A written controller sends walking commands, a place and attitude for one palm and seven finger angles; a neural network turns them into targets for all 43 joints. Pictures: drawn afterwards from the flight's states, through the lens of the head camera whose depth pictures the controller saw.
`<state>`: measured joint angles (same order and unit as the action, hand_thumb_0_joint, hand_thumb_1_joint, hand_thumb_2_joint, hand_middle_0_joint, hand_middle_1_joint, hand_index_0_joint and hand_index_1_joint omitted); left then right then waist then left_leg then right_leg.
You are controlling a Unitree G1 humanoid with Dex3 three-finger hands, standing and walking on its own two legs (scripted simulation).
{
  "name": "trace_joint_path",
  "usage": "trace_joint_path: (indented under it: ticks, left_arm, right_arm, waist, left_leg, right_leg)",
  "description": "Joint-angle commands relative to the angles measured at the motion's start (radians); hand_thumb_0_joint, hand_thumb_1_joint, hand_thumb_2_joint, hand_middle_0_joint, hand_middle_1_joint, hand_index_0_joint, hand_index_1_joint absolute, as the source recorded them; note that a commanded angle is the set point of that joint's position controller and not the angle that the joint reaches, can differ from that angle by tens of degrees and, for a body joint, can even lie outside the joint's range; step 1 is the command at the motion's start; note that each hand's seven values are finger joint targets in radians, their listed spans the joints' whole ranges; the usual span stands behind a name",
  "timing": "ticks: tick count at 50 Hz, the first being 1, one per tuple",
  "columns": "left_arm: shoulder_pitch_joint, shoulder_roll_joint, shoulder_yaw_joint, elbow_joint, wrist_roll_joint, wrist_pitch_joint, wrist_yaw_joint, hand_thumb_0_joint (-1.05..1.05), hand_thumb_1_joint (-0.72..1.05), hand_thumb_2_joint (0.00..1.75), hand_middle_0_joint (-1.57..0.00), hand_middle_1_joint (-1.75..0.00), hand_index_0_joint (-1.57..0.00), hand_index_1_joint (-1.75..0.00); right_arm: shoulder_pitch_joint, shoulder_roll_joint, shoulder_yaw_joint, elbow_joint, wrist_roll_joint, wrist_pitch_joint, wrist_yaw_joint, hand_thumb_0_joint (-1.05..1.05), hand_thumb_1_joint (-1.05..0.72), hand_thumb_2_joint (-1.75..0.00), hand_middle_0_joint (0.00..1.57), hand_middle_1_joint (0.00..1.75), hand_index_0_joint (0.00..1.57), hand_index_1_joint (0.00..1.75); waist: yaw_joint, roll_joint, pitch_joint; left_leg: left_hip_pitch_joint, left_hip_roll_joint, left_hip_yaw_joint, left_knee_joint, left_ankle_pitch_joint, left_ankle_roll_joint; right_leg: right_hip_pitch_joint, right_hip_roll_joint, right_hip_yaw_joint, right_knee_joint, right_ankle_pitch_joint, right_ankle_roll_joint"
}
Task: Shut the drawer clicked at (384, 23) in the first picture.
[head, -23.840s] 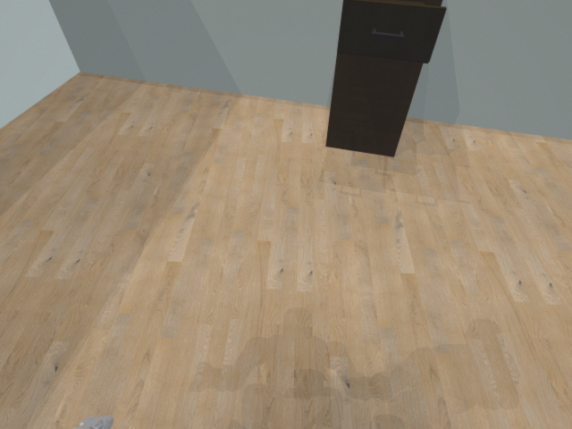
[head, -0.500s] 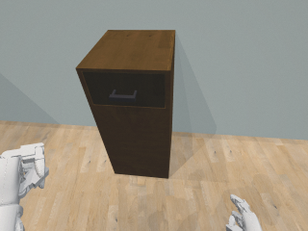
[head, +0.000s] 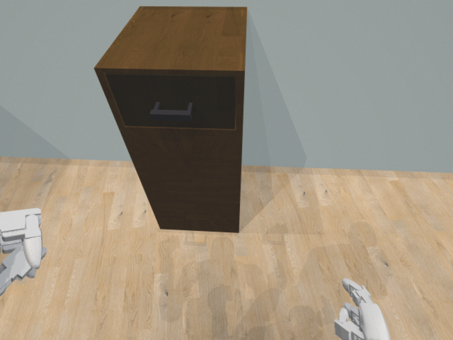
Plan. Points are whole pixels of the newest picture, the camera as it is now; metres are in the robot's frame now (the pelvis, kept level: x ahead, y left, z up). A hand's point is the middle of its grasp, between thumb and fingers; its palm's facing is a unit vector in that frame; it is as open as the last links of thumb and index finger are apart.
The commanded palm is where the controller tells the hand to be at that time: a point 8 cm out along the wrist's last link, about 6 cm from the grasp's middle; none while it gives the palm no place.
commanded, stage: step back with the hand held close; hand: left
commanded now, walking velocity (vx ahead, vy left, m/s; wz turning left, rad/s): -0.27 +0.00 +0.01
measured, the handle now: (172, 110) +0.68 +0.21 +0.00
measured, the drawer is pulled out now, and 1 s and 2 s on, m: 0.00 0.00 0.00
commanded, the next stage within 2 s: stop stepping back and stand still in 0.78 s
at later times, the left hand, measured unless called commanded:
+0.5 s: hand (21, 305) +0.13 +0.23 +0.17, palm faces +0.35 -0.78 -0.52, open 3.2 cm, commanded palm +0.06 +0.28 +0.18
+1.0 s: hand out of the picture -0.01 +0.24 +0.17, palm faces +0.41 -0.81 -0.42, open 3.2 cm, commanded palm -0.06 +0.28 +0.18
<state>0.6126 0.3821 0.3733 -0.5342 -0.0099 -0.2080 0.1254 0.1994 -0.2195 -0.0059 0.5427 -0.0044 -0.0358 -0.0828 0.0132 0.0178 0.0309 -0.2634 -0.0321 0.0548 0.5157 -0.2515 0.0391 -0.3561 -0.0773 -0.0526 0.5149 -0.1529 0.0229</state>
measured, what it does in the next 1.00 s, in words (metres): walks backwards: right foot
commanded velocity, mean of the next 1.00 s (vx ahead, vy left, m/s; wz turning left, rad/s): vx -0.27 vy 0.01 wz -0.04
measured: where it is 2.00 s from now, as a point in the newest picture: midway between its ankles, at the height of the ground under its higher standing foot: outside the picture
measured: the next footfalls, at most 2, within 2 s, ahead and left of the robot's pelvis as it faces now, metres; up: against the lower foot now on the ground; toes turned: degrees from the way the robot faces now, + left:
right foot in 0.92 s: -0.19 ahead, -0.08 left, +0.00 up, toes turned -3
left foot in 1.06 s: -0.07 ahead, +0.09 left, +0.00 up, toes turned +2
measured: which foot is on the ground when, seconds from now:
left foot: down 0.00-0.92, up 0.94-1.00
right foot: down 0.00-0.68, up 0.70-0.90, down 0.92-1.00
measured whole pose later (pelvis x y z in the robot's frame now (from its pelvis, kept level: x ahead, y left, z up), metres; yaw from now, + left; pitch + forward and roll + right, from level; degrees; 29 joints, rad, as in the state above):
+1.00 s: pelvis -0.18 +0.00 -0.01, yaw +1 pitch +1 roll -2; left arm 0.59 0.39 0.36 -0.61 -0.02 -0.27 0.13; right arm 0.19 -0.17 0.02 0.66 -0.03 -0.12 -0.05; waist 0.06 -0.02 -0.02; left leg -0.56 0.01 0.03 0.72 -0.23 -0.02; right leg -0.22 0.02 0.06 0.56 -0.36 0.02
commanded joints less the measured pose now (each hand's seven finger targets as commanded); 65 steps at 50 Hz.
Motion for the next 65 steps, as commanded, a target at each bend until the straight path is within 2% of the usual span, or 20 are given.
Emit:
trace_joint_path:
  ticks: [1,7,12,16,21,30,33,35,37,43,45,46,48,52,55,57,60,62,63,65]
  left_arm:
    - [-0.035,0.140,0.114,-0.197,-0.004,-0.064,0.025,0.00,0.90,0.90,-1.40,-1.60,-1.40,-1.60]
    - [-0.041,0.154,0.111,-0.230,-0.013,-0.086,0.050,0.00,0.90,0.90,-1.40,-1.60,-1.40,-1.60]
    - [-0.025,0.145,0.130,-0.240,0.017,-0.101,0.056,0.00,0.90,0.90,-1.40,-1.60,-1.40,-1.60]
    - [0.005,0.156,0.151,-0.219,0.027,-0.119,0.037,0.00,0.90,0.90,-1.40,-1.60,-1.40,-1.60]
    - [0.010,0.167,0.131,-0.262,-0.006,-0.132,0.015,0.00,0.90,0.90,-1.40,-1.60,-1.40,-1.60]
    - [0.008,0.200,0.164,-0.255,-0.031,-0.129,0.045,0.00,0.90,0.90,-1.40,-1.60,-1.40,-1.60]
    - [-0.012,0.180,0.139,-0.283,-0.026,-0.144,0.048,0.00,0.90,0.90,-1.40,-1.60,-1.40,-1.60]
    - [-0.016,0.172,0.163,-0.291,0.004,-0.151,0.040,0.00,0.90,0.90,-1.40,-1.60,-1.40,-1.60]
    - [-0.021,0.183,0.163,-0.261,-0.001,-0.145,0.035,0.00,0.90,0.90,-1.40,-1.60,-1.40,-1.60]
    - [-0.020,0.165,0.108,-0.283,-0.046,-0.132,0.028,0.00,0.90,0.90,-1.40,-1.60,-1.40,-1.60]
    - [-0.042,0.210,0.118,-0.300,-0.039,-0.151,0.023,0.00,0.90,0.90,-1.40,-1.60,-1.40,-1.60]
    - [-0.107,0.246,0.137,-0.329,-0.032,-0.152,0.035,0.00,0.90,0.90,-1.40,-1.60,-1.40,-1.60]
    - [-0.230,0.229,0.114,-0.331,-0.023,-0.118,0.030,0.00,0.90,0.90,-1.40,-1.60,-1.40,-1.60]
    - [-0.109,0.148,0.097,-0.225,-0.020,-0.059,0.028,0.00,0.90,0.90,-1.40,-1.60,-1.40,-1.60]
    - [-0.025,0.161,0.124,-0.239,-0.027,-0.061,0.034,0.00,0.90,0.90,-1.40,-1.60,-1.40,-1.60]
    - [0.017,0.150,0.109,-0.277,-0.021,-0.055,0.036,0.00,0.90,0.90,-1.40,-1.60,-1.40,-1.60]
    - [0.078,0.147,0.090,-0.265,-0.016,-0.029,0.032,0.00,0.90,0.90,-1.40,-1.60,-1.40,-1.60]
    - [0.009,0.201,0.129,-0.297,-0.022,-0.027,0.034,0.00,0.90,0.90,-1.40,-1.60,-1.40,-1.60]
    - [-0.060,0.204,0.144,-0.318,-0.023,-0.030,0.045,0.00,0.90,0.90,-1.40,-1.60,-1.40,-1.60]
    - [-0.084,0.174,0.126,-0.233,-0.025,-0.036,0.050,0.00,0.90,0.90,-1.40,-1.60,-1.40,-1.60]
  right_arm:
    - [-0.087,-0.122,-0.050,-0.157,0.004,-0.068,-0.012,0.00,-0.90,-0.90,0.20,0.30,0.20,0.30]
    - [-0.066,-0.109,-0.045,-0.126,-0.004,-0.074,-0.011,0.00,-0.90,-0.90,0.20,0.30,0.20,0.30]
    - [-0.092,-0.138,-0.045,-0.155,0.001,-0.092,-0.029,0.00,-0.90,-0.90,0.20,0.30,0.20,0.30]
    - [-0.109,-0.128,-0.056,-0.160,-0.004,-0.116,-0.022,0.00,-0.90,-0.90,0.20,0.30,0.20,0.30]
    - [-0.074,-0.119,-0.060,-0.114,-0.011,-0.115,-0.004,0.00,-0.90,-0.90,0.20,0.30,0.20,0.30]
    - [-0.079,-0.088,-0.066,-0.093,-0.002,-0.057,-0.001,0.00,-0.90,-0.90,0.20,0.30,0.20,0.30]
    - [-0.091,-0.118,-0.063,-0.110,-0.008,-0.067,-0.019,0.00,-0.90,-0.90,0.20,0.30,0.20,0.30]
    - [-0.115,-0.142,-0.064,-0.131,-0.014,-0.105,-0.023,0.00,-0.90,-0.90,0.20,0.30,0.20,0.30]
    - [-0.097,-0.119,-0.075,-0.108,-0.008,-0.128,-0.011,0.00,-0.90,-0.90,0.20,0.30,0.20,0.30]
    - [-0.083,-0.091,-0.065,-0.059,-0.018,-0.149,0.023,0.00,-0.90,-0.90,0.20,0.30,0.20,0.30]
    - [-0.057,-0.070,-0.051,-0.040,-0.011,-0.135,0.027,0.00,-0.90,-0.90,0.20,0.30,0.20,0.30]
    - [-0.083,-0.070,-0.036,-0.042,-0.026,-0.135,0.024,0.00,-0.90,-0.90,0.20,0.30,0.20,0.30]
    - [-0.081,-0.084,-0.036,-0.043,-0.012,-0.144,0.013,0.00,-0.90,-0.90,0.20,0.30,0.20,0.30]
    - [-0.098,-0.114,-0.020,-0.074,0.003,-0.157,-0.022,0.00,-0.90,-0.90,0.20,0.30,0.20,0.30]
    - [-0.090,-0.092,-0.013,-0.084,-0.008,-0.165,-0.019,0.00,-0.90,-0.90,0.20,0.30,0.20,0.30]
    - [-0.089,-0.090,-0.011,-0.095,-0.015,-0.158,-0.007,0.00,-0.90,-0.90,0.20,0.30,0.20,0.30]
    - [-0.099,-0.102,-0.020,-0.114,-0.015,-0.130,0.000,0.00,-0.90,-0.90,0.20,0.30,0.20,0.30]
    - [-0.098,-0.102,-0.036,-0.099,-0.019,-0.100,-0.002,0.00,-0.90,-0.90,0.20,0.30,0.20,0.30]
    - [-0.085,-0.098,-0.033,-0.079,-0.014,-0.100,0.003,0.00,-0.90,-0.90,0.20,0.30,0.20,0.30]
    - [-0.041,-0.088,-0.022,-0.055,-0.017,-0.115,0.001,0.00,-0.90,-0.90,0.20,0.30,0.20,0.30]
  waist:
    - [-0.011,-0.034,-0.089]
    - [-0.022,-0.085,-0.121]
    - [-0.013,0.188,-0.086]
    - [-0.002,0.107,-0.072]
    - [-0.013,0.025,-0.257]
    - [-0.037,-0.145,-0.153]
    - [-0.044,0.098,-0.101]
    - [-0.024,0.334,-0.134]
    - [-0.013,0.141,-0.154]
    - [-0.011,0.234,-0.150]
    - [-0.020,-0.079,-0.161]
    - [-0.011,-0.151,-0.129]
    - [-0.014,-0.251,-0.170]
    - [-0.022,0.172,-0.086]
    - [-0.016,0.220,-0.141]
    - [-0.009,0.180,-0.128]
    - [-0.012,0.071,-0.108]
    - [-0.006,-0.212,-0.089]
    - [-0.007,-0.250,-0.065]
    - [-0.050,-0.134,-0.050]
  left_leg:
    - [-0.311,0.094,-0.117,-0.145,-0.183,0.031]
    - [-0.064,0.040,-0.080,0.029,-0.163,-0.005]
    - [-0.488,0.238,-0.326,-0.371,-0.448,0.089]
    - [-0.530,0.197,-0.253,-0.256,-0.266,0.087]
    - [-0.104,0.119,-0.127,-0.057,0.304,0.014]
    - [0.050,0.018,-0.087,0.179,-0.083,-0.029]
    - [-0.048,0.143,-0.244,-0.104,-0.217,0.025]
    - [-0.509,0.366,-0.518,-0.478,-0.602,0.133]
    - [-0.391,0.362,-0.429,-0.387,-0.395,0.146]
    - [-0.094,0.261,-0.176,-0.301,-0.219,-0.023]
    - [0.142,0.097,-0.055,0.169,-0.008,-0.084]
    - [0.100,0.046,-0.024,0.338,-0.008,-0.088]
    - [0.009,0.036,-0.080,0.406,-0.068,-0.066]
    - [0.099,0.162,-0.201,-0.188,0.016,-0.010]
    - [0.021,0.251,-0.407,-0.465,-0.378,-0.054]
    - [-0.057,0.240,-0.314,-0.477,-0.384,-0.066]
    - [-0.147,0.114,-0.113,-0.235,-0.299,-0.061]
    - [-0.141,0.019,-0.024,0.344,-0.116,-0.051]
    - [-0.243,0.029,-0.063,0.509,-0.114,-0.046]
    - [-0.160,0.109,-0.099,0.409,-0.112,-0.029]
  right_leg:
    - [0.276,-0.009,0.127,-0.029,0.058,-0.024]
    - [-0.035,-0.099,0.168,-0.222,-0.267,-0.074]
    - [0.322,0.109,0.046,0.213,-0.080,0.007]
    - [0.385,0.112,0.096,0.179,0.068,0.000]
    - [0.206,0.039,0.159,0.050,0.402,-0.022]
    - [-0.220,-0.130,0.258,-0.254,-0.180,-0.116]
    - [-0.197,0.026,0.137,-0.055,-0.282,-0.040]
    - [0.232,0.202,0.075,0.474,-0.216,0.004]
    - [0.150,0.182,0.121,0.590,-0.284,-0.006]
    - [0.081,0.116,0.026,-0.030,-0.405,-0.072]
    - [-0.218,-0.143,0.395,-0.343,-0.326,-0.184]
    - [-0.262,-0.251,0.426,-0.371,-0.143,-0.216]
    - [-0.148,-0.193,0.315,-0.244,-0.085,-0.189]
    - [-0.068,0.041,0.088,0.015,-0.176,-0.027]
    - [0.043,0.117,0.047,0.194,-0.346,-0.021]
    - [0.138,0.131,0.007,0.149,-0.343,-0.038]
    - [0.243,0.088,0.030,-0.140,-0.326,-0.082]
    - [-0.028,-0.216,0.447,-0.386,-0.605,-0.219]
    - [-0.017,-0.271,0.507,-0.400,-0.566,-0.268]
    - [-0.087,-0.225,0.329,-0.307,-0.476,-0.213]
